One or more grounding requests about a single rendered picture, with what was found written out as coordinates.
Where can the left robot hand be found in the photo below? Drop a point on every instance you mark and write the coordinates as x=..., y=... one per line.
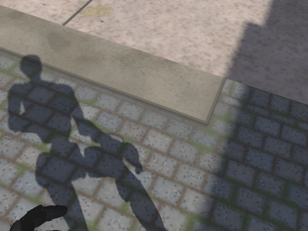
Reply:
x=38, y=216

